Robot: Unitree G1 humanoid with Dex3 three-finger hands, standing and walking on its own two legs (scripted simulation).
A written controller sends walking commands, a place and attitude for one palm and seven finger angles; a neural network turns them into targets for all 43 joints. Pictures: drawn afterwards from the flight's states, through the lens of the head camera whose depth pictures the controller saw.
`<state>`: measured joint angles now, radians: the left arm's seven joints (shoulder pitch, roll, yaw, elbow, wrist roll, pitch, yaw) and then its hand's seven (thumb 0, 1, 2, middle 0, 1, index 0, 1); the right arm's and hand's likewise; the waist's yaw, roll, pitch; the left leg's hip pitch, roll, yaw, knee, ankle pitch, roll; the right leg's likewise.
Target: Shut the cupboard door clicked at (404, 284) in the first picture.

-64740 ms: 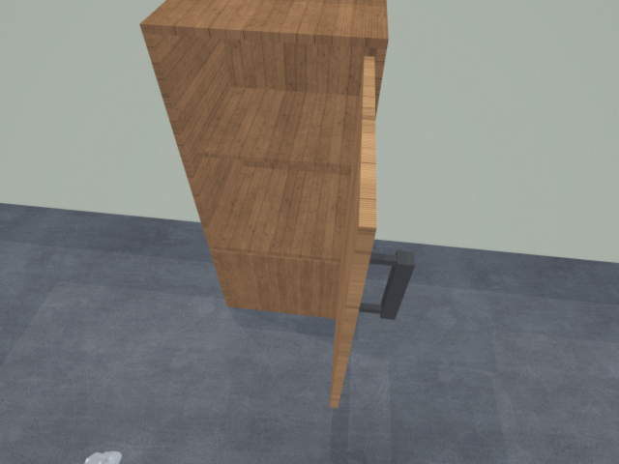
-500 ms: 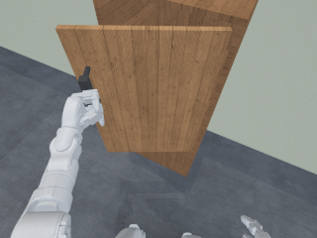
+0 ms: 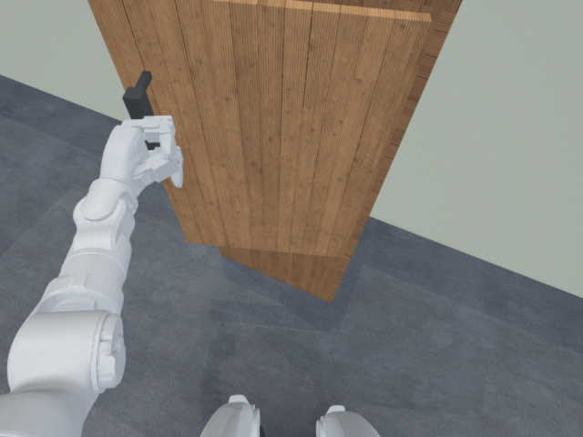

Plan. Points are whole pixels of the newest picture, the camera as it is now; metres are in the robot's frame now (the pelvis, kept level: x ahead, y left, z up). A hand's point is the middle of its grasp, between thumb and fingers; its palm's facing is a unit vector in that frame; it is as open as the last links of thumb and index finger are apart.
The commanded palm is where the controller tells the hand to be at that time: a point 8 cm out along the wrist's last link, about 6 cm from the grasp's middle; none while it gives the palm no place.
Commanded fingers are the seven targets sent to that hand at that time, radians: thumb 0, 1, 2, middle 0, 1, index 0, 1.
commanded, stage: push the door shut along its arc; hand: left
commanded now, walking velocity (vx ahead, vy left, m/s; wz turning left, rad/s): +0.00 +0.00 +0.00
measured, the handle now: (153, 124) +0.54 +0.20 +0.09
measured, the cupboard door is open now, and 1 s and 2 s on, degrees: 19 8 0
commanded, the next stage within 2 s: pull the fist back off the door in 1.10 s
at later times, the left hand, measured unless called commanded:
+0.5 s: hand (220, 125) +0.53 +0.10 +0.10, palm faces -0.29 -0.96 -0.02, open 3.1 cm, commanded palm +0.53 +0.14 +0.09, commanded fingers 0.00 0.90 0.90 -1.30 -1.50 -1.30 -1.50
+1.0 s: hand (230, 111) +0.56 +0.08 +0.10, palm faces -0.36 -0.93 -0.02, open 3.2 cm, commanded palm +0.58 +0.10 +0.09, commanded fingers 0.00 0.90 0.90 -1.30 -1.50 -1.30 -1.50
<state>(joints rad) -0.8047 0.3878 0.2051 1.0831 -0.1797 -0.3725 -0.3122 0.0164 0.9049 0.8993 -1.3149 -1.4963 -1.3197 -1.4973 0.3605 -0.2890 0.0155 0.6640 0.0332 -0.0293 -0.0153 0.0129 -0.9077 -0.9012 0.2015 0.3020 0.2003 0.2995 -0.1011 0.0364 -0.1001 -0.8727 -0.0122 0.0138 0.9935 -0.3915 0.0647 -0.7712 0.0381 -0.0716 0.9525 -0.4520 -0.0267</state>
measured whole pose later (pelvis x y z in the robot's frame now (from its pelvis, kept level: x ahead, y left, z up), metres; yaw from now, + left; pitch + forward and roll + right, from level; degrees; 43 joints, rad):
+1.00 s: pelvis +0.01 -0.01 -0.02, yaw -1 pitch +24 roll -4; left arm -1.25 0.55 0.20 1.34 -0.09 -0.24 -0.44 0.03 0.91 0.95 -1.30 -1.50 -1.30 -1.50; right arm 0.39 -0.30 0.03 0.69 0.00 -0.06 -0.02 0.01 -0.91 -0.90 0.20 0.30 0.20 0.30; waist -0.23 0.06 -0.10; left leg -1.11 0.02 -0.02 1.12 -0.44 0.05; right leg -0.99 0.07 -0.10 1.05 -0.49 -0.05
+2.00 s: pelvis +0.04 -0.01 +0.00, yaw -1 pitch +19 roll -2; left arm -0.78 0.16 0.19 1.01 -0.03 -0.41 0.15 0.02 0.91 0.90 -1.30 -1.50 -1.30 -1.50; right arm 0.40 -0.27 -0.04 0.64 -0.04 0.04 0.09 0.01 -0.91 -0.90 0.20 0.30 0.20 0.30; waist -0.13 0.05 -0.14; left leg -0.86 0.01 0.03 0.97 -0.44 0.05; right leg -0.77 0.06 -0.05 0.93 -0.48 -0.04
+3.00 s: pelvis +0.04 -0.01 +0.06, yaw +0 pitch -1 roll +0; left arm 0.10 0.27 0.08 -0.01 -0.08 -0.06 0.06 0.02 0.90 0.90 -0.99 -1.15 -0.98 -1.15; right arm 0.15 -0.23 0.05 0.54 0.05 0.02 -0.07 0.01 -0.91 -0.90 0.20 0.30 0.20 0.30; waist 0.03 0.06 -0.03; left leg -0.23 -0.04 0.03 0.50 -0.25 0.05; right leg -0.15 0.03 -0.03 0.47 -0.30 -0.03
